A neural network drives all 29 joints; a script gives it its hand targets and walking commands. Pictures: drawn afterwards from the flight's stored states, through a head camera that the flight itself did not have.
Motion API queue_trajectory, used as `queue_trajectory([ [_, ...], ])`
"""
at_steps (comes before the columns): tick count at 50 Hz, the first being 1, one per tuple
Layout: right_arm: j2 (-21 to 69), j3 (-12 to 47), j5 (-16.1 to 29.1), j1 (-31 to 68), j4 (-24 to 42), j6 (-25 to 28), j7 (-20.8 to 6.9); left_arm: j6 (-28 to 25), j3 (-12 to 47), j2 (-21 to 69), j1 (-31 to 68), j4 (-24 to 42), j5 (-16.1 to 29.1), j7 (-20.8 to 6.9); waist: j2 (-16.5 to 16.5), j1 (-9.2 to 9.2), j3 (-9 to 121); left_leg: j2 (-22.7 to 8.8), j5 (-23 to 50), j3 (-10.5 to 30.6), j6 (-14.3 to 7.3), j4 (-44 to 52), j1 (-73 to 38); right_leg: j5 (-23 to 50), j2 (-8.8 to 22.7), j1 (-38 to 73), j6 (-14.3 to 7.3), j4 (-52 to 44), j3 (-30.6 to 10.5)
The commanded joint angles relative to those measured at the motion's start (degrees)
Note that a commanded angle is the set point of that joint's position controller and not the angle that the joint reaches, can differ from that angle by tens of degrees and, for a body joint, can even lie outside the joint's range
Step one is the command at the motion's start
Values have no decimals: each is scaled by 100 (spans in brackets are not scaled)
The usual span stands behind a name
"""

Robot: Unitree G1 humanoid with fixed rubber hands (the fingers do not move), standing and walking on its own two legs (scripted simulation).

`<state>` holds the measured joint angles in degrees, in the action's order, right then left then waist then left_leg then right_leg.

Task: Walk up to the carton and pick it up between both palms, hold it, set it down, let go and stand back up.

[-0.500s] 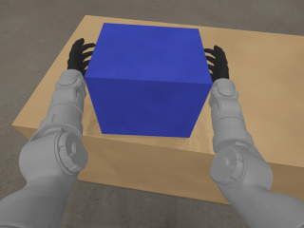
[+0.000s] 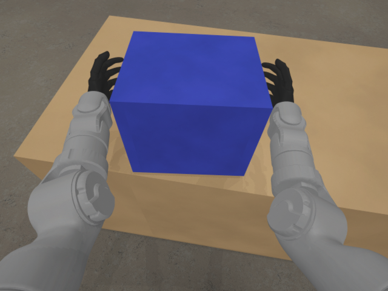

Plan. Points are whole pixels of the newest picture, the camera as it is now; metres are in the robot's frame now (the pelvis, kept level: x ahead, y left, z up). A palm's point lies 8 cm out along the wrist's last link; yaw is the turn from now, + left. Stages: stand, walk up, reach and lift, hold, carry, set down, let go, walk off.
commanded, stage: set down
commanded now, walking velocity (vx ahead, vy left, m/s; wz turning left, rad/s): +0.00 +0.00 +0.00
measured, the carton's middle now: (191, 106) +0.50 +0.01 +0.05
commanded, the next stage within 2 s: none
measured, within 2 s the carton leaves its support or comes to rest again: neither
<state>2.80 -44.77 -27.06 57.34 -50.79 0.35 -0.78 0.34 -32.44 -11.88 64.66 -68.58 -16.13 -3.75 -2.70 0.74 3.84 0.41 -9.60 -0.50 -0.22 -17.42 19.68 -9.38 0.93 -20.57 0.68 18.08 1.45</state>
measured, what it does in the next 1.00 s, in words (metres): stands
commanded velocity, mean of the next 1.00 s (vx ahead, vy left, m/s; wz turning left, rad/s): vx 0.00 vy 0.00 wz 0.00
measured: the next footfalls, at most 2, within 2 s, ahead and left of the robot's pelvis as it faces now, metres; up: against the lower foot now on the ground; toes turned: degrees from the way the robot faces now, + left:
none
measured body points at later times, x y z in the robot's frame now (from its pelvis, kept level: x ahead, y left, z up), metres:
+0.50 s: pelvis +0.00 +0.00 +0.00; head +0.08 +0.02 +0.44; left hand +0.49 +0.20 +0.12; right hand +0.46 -0.17 +0.12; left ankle -0.03 +0.11 -0.75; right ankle -0.02 -0.12 -0.75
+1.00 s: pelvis +0.00 +0.00 +0.00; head +0.09 +0.02 +0.44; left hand +0.49 +0.20 +0.12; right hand +0.46 -0.17 +0.12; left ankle -0.03 +0.11 -0.75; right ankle -0.02 -0.12 -0.75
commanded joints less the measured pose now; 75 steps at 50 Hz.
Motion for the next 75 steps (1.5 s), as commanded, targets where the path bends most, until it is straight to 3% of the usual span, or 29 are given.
queue_trajectory([
  [1, 2404, 1463, -72, 2791, -233, 128, -700, -67, 790, 2368, 3104, 144, -87, -641, 549, 9, 3185, -92, 3038, -506, 138, -398, -1958, 1869, -87, 861, 336, 122, 643],
  [50, 2396, 1094, -516, 1534, 421, -284, -717, 350, 44, 2434, 2023, 633, -969, -875, 411, 97, 1962, -53, 2491, -471, -63, -17, -1856, 1006, -93, 687, 413, -283, 690],
  [61, 2295, 980, -678, 1617, 453, -406, -756, 304, 26, 2451, 2166, 584, -917, -914, 431, -17, 1991, -48, 2459, -566, 16, -86, -1986, 890, -136, 524, 459, -281, 632],
  [66, 1859, 860, -703, 1557, 403, -447, -663, 219, -27, 1981, 2206, 503, -856, -805, 430, -60, 2122, -43, 2634, -620, 75, -188, -2004, 882, -172, 458, 460, -248, 570],
  [70, 481, 978, -272, 1518, 373, -327, -313, -65, 272, 457, 2185, 529, -424, -311, 510, -92, 2663, -34, 3042, -655, 169, -422, -1991, 993, -259, 371, 381, -166, 495],
  [73, -421, 1855, 993, 2082, -152, -186, 43, -351, 1431, -521, 2401, 18, 764, 263, 568, -127, 3321, -80, 3343, -513, 167, -706, -1504, 1294, -441, 152, 114, -80, 357],
  [75, -793, 2370, 1621, 2435, -848, -102, 163, -510, 2049, -920, 2648, -657, 1581, 413, 496, -80, 3526, -189, 3168, -367, 114, -801, -1214, 1487, -391, 45, -22, 23, 296],
])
